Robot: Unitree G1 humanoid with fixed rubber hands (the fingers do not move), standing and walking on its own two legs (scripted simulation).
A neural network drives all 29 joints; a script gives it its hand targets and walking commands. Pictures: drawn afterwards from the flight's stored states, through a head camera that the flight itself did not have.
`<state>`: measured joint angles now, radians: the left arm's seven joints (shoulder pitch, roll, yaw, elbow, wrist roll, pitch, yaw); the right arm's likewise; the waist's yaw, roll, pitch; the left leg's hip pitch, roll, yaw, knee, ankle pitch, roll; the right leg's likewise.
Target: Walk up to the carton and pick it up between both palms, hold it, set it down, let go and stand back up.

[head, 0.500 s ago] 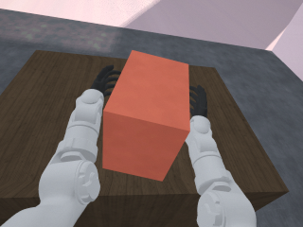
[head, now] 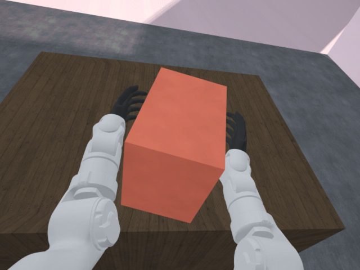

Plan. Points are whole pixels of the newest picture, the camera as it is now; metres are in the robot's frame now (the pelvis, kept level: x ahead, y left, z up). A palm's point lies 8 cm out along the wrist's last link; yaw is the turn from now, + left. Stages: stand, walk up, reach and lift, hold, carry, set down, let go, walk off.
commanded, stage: set down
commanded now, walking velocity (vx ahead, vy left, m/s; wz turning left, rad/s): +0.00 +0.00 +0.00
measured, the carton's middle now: (175, 143) +0.42 -0.03 +0.05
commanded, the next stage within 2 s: none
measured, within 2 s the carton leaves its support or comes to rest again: rests again in 0.46 s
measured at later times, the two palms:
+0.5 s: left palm (115, 121) +0.44 +0.12 +0.11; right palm (232, 148) +0.36 -0.15 +0.10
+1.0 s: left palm (113, 124) +0.43 +0.12 +0.10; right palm (230, 148) +0.37 -0.14 +0.10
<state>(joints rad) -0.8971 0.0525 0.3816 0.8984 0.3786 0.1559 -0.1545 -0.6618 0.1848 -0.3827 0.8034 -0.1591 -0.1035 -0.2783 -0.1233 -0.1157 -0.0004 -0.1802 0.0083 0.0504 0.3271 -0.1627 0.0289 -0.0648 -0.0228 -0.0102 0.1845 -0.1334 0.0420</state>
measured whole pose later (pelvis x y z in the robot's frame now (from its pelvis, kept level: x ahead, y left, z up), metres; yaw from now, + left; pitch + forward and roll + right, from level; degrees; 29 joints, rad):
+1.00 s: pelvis -0.01 +0.00 +0.00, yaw +0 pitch +1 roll -1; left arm -0.91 0.03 0.49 0.92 0.50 0.07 -0.21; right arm -0.70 0.21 -0.52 0.90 -0.31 -0.32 -0.26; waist -0.09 -0.12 0.04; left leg -0.19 0.01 0.07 0.31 -0.14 0.03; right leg -0.08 -0.03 -0.04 0.17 -0.12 0.04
